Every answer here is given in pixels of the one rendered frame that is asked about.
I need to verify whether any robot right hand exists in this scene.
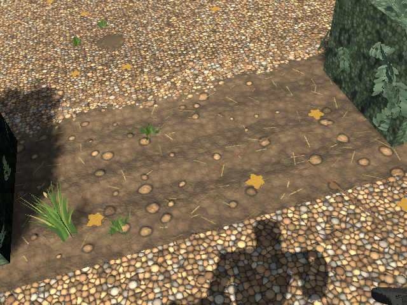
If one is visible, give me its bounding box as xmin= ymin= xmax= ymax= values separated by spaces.
xmin=371 ymin=287 xmax=407 ymax=305

